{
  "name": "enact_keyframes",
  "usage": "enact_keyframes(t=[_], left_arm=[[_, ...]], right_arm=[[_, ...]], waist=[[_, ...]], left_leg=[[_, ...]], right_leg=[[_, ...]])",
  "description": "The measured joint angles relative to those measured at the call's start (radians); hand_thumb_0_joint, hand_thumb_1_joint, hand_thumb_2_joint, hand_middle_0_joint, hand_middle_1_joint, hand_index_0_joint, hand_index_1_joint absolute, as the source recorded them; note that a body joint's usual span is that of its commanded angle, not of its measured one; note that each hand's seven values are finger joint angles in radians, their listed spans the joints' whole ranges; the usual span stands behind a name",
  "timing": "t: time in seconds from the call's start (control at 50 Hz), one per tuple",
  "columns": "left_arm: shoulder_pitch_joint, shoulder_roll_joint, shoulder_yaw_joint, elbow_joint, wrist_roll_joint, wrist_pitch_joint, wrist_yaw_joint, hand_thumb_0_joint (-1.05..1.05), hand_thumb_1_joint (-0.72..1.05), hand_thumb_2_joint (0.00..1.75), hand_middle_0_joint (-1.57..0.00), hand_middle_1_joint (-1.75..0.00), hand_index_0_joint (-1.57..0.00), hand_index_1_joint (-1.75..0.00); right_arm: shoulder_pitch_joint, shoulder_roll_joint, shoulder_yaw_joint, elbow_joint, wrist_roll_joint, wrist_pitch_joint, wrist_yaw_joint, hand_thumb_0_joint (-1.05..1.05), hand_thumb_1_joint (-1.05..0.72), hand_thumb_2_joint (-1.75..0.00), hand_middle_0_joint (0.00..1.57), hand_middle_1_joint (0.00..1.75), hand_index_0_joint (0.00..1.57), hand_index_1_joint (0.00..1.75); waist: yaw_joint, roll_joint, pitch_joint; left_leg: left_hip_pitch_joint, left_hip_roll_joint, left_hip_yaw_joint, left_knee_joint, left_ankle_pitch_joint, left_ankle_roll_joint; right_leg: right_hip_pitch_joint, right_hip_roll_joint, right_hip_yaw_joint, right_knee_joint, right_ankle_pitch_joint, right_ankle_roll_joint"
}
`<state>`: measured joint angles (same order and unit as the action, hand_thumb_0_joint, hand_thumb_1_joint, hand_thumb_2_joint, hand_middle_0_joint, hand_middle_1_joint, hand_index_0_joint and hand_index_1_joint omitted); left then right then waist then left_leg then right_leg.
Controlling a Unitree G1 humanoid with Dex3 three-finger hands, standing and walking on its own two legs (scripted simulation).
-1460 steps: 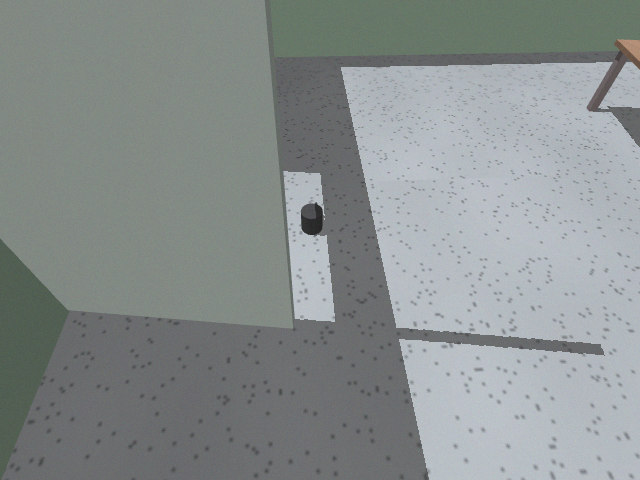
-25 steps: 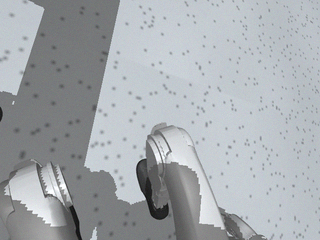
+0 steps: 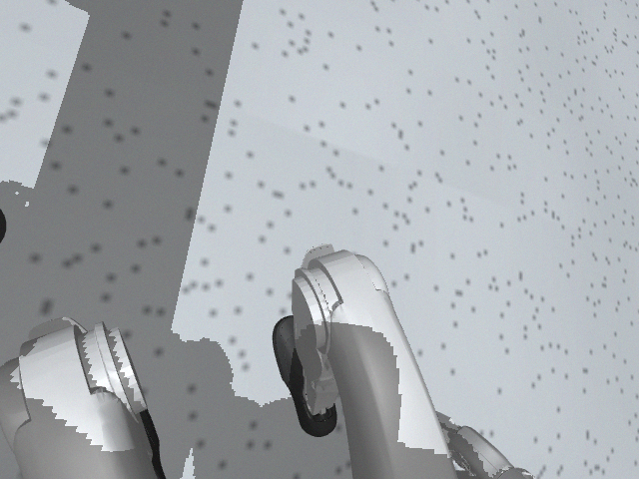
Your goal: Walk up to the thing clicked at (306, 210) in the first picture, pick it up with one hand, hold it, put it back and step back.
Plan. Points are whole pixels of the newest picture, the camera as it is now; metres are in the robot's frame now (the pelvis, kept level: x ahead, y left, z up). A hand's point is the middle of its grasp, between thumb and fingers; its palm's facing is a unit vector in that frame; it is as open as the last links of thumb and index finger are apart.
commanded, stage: close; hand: left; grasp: from above
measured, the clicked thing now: out of the picture +0.47 +0.30 -0.26
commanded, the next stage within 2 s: settle in 0.78 s
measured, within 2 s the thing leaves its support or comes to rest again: leaves its support in 1.36 s
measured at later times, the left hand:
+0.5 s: hand out of the picture +0.44 +0.32 -0.22, palm faces -0.46 -0.11 -0.88, open 12.3 cm
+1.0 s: hand out of the picture +0.44 +0.32 -0.21, palm faces -0.46 -0.11 -0.88, open 11.9 cm
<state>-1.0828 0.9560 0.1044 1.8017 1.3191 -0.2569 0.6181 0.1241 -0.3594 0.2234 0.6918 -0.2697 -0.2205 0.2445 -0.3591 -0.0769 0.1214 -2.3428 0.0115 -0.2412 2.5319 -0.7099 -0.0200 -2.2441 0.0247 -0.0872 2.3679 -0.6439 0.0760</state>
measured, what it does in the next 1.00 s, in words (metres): stands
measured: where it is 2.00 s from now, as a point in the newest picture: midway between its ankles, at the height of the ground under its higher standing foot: (233, 435)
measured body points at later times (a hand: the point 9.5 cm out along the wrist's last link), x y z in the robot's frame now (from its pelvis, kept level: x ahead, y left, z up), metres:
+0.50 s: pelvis +0.00 +0.00 +0.00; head +0.27 +0.10 +0.35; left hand +0.46 +0.32 -0.17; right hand +0.04 -0.26 -0.07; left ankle +0.07 +0.13 -0.27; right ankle +0.12 -0.14 -0.27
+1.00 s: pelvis +0.00 +0.00 +0.00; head +0.27 +0.10 +0.35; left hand +0.46 +0.33 -0.16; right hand +0.05 -0.27 -0.07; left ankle +0.07 +0.13 -0.27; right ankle +0.12 -0.14 -0.27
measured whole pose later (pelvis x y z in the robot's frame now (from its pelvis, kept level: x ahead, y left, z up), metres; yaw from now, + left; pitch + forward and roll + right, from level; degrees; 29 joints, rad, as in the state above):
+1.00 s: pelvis +0.00 +0.00 +0.00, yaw +0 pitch +29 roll -12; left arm -1.09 0.97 0.11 1.81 1.32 -0.27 0.62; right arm 0.13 -0.37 0.22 0.67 -0.28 -0.21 0.23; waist -0.36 -0.07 0.13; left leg -2.34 0.01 -0.24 2.53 -0.72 -0.03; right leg -2.25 0.02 -0.09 2.37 -0.65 0.08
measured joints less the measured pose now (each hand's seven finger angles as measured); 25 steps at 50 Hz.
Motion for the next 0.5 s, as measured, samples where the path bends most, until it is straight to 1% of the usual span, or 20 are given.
enact_keyframes(t=[0.14, 0.2, 0.34, 0.5], left_arm=[[-0.004, 0.004, -0.005, 0.004, 0.003, 0.004, -0.001, -0.02, -0.33, 0.83, -0.43, -0.98, -0.35, -0.96], [-0.007, 0.006, -0.010, 0.008, -0.002, 0.004, -0.003, -0.02, -0.34, 0.83, -0.39, -0.97, -0.35, -0.94], [-0.004, 0.012, -0.007, 0.007, -0.005, -0.001, -0.006, -0.03, -0.35, 0.83, -0.36, -0.95, -0.36, -0.93], [-0.003, 0.013, -0.005, 0.008, -0.006, -0.006, -0.007, -0.03, -0.33, 0.83, -0.37, -0.95, -0.38, -0.93]], right_arm=[[-0.002, 0.001, 0.001, -0.004, -0.003, 0.003, -0.004, 0.00, -0.91, -0.90, 0.20, 0.30, 0.20, 0.30], [0.000, 0.000, 0.001, -0.007, -0.006, 0.001, -0.002, 0.00, -0.91, -0.90, 0.20, 0.30, 0.20, 0.30], [0.005, -0.003, 0.007, -0.010, -0.006, -0.001, 0.000, 0.00, -0.91, -0.90, 0.20, 0.30, 0.20, 0.30], [0.010, -0.005, 0.006, -0.010, -0.006, -0.002, -0.002, 0.00, -0.91, -0.90, 0.20, 0.30, 0.20, 0.30]], waist=[[-0.002, 0.001, 0.002], [-0.005, 0.001, 0.004], [-0.006, 0.002, 0.009], [-0.004, 0.006, 0.010]], left_leg=[[-0.001, 0.001, 0.000, -0.002, -0.001, 0.002], [0.000, 0.001, 0.001, -0.001, -0.002, 0.002], [0.004, 0.002, -0.001, 0.001, -0.005, 0.001], [0.003, 0.002, -0.002, 0.001, -0.006, -0.001]], right_leg=[[0.000, 0.001, -0.001, -0.004, 0.000, 0.003], [0.001, 0.000, 0.000, -0.003, -0.001, 0.001], [0.004, 0.002, -0.001, -0.002, -0.002, 0.005], [0.002, 0.002, -0.002, -0.001, -0.002, 0.002]])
